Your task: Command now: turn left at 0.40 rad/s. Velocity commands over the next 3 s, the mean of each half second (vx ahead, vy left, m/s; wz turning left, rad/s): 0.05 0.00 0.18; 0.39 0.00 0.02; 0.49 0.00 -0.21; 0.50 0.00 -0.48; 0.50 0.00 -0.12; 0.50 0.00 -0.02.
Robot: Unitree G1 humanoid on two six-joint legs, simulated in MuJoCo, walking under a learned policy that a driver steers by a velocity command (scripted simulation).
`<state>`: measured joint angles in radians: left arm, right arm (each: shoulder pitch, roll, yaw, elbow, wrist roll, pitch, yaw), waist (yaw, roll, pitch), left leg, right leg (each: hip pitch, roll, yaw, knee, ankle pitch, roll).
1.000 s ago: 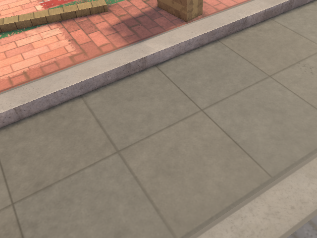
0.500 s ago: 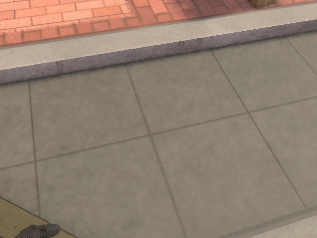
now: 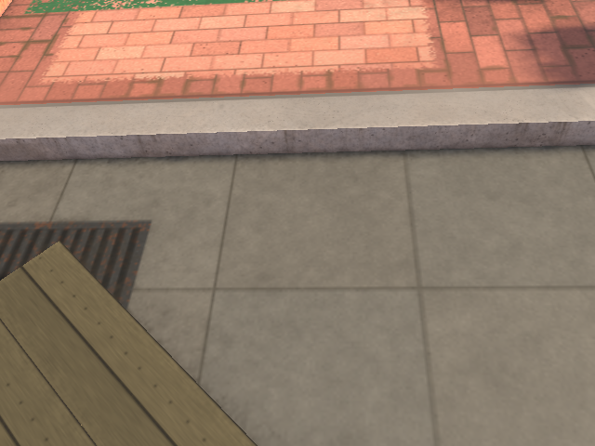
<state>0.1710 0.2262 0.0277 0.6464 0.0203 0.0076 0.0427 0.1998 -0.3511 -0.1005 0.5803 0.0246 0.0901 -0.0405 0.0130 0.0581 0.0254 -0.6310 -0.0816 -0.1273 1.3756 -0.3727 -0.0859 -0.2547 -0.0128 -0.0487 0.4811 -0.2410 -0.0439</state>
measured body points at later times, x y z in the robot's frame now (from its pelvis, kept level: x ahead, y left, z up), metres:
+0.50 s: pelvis +0.00 +0.02 -0.01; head -0.01 +0.02 +0.44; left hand +0.10 +0.29 -0.11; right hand +0.17 -0.20 -0.10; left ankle -0.03 +0.14 -0.74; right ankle +0.00 -0.08 -0.72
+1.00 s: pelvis +0.18 +0.01 +0.00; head +0.20 -0.02 +0.45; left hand +0.14 +0.26 -0.12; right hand +0.40 -0.18 -0.10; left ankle +0.36 +0.18 -0.68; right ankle +0.04 -0.07 -0.74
